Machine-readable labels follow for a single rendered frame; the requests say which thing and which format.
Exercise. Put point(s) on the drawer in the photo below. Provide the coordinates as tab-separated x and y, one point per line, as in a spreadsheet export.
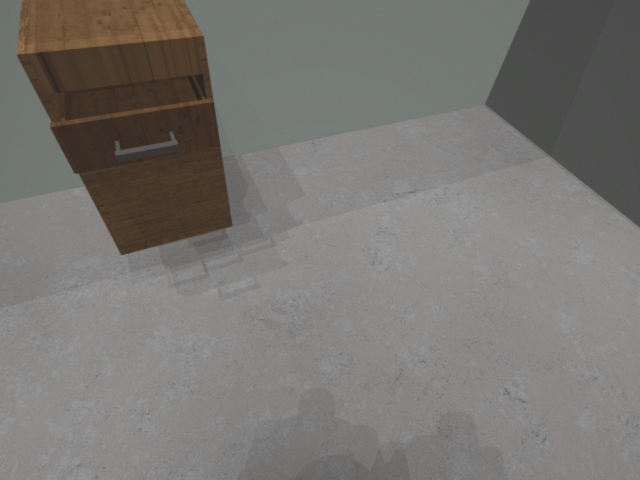
135	114

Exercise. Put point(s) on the cabinet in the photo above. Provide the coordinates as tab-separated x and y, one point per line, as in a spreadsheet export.
68	45

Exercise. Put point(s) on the handle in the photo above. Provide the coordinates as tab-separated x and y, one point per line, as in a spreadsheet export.
146	151

